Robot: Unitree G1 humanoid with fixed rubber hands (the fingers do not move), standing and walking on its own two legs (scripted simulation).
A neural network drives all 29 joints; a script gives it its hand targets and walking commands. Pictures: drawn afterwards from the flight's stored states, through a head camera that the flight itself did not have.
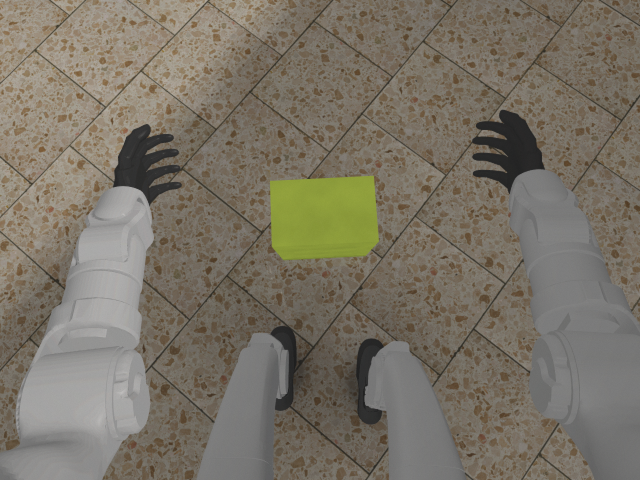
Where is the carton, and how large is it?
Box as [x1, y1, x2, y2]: [270, 176, 378, 259]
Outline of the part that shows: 373,176 270,181 272,247 283,259 365,255 378,241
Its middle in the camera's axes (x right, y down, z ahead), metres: +0.01 -0.03 +0.94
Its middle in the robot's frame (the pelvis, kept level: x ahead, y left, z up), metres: +0.49 +0.02 -0.55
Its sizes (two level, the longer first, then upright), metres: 0.223 0.143 0.252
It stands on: the floor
